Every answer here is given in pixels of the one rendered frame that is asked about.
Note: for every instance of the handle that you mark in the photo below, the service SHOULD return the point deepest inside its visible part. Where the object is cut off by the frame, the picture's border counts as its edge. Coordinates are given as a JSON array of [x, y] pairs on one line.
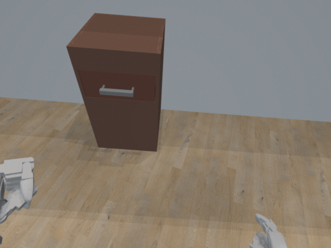
[[116, 92]]

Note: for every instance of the left robot hand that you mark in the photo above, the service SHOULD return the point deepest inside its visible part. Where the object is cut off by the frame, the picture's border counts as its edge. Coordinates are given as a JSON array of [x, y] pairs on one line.
[[18, 178]]

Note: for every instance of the right robot hand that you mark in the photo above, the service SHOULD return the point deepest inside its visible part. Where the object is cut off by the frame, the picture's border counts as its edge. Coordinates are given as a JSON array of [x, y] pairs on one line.
[[274, 238]]

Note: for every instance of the cabinet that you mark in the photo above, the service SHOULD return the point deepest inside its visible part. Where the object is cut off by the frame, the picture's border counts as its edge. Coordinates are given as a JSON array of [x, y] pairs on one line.
[[128, 44]]

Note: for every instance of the drawer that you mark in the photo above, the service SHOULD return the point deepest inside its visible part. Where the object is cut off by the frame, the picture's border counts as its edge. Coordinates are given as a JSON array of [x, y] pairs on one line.
[[144, 84]]

